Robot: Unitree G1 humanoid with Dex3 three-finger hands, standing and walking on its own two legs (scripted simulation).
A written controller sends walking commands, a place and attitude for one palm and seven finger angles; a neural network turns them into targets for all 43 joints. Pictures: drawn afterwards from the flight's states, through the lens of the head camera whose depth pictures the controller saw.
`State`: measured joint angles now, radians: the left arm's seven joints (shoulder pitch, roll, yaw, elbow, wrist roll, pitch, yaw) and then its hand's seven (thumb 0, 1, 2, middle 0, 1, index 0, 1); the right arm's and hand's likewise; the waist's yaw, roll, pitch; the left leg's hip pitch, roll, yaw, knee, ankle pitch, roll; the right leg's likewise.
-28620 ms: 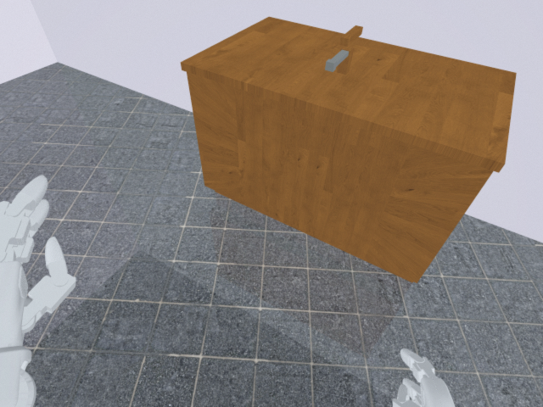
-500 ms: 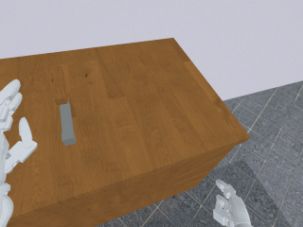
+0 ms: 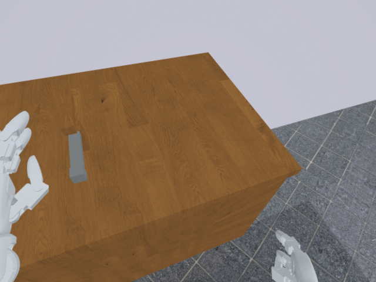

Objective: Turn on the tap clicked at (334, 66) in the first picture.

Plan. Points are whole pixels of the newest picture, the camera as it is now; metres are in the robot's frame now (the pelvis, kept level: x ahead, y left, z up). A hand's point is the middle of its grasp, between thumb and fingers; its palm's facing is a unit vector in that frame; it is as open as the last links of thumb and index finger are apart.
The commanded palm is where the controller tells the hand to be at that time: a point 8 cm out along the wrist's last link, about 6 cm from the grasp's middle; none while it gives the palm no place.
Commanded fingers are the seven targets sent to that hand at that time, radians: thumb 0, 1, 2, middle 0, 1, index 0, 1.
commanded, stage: come to a stop and stand still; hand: left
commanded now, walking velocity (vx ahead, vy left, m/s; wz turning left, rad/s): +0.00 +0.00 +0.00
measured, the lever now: (78, 174) +0.31 +0.28 +0.03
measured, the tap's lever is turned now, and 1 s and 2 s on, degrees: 0 0 0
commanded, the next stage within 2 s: look again from close up in 0.78 s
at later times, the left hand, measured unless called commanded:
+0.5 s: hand (39, 185) +0.22 +0.26 +0.15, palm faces +0.39 -0.84 -0.37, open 7.4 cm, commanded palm +0.16 +0.28 +0.17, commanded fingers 0.00 0.90 0.90 -0.20 -0.30 -0.20 -0.30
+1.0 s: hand (36, 185) +0.22 +0.26 +0.16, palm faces +0.39 -0.85 -0.35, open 7.5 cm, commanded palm +0.16 +0.29 +0.17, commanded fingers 0.00 0.90 0.90 -0.20 -0.30 -0.20 -0.30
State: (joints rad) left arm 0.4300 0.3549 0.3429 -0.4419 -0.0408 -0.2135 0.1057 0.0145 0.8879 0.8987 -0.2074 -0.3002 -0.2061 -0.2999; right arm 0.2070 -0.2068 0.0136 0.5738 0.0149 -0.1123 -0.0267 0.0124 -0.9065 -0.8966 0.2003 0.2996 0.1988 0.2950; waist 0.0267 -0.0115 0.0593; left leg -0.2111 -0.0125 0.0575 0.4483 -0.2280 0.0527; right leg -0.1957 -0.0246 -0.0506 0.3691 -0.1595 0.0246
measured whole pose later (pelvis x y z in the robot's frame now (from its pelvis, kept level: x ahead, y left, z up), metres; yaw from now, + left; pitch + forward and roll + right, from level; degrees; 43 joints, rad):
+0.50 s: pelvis +0.00 +0.00 +0.00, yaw +0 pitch -1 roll -1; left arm 0.39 0.39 0.37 -0.40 -0.06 -0.27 0.09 0.01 0.88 0.90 -0.21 -0.30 -0.21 -0.30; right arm 0.23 -0.19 0.02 0.60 0.02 -0.17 -0.02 0.01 -0.91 -0.90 0.20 0.30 0.20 0.29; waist 0.04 -0.04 0.07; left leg -0.22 -0.02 0.05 0.48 -0.25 0.05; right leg -0.22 -0.03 -0.05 0.43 -0.20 0.02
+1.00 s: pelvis +0.00 +0.01 +0.00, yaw +1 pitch -1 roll -1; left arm 0.41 0.37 0.35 -0.47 -0.05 -0.24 0.10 0.02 0.89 0.90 -0.21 -0.30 -0.21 -0.30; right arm 0.20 -0.19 0.03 0.58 0.01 -0.14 -0.02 0.01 -0.91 -0.90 0.20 0.30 0.20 0.30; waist 0.04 -0.04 0.07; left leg -0.21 -0.02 0.05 0.45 -0.23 0.06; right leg -0.19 -0.04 -0.06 0.37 -0.16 0.03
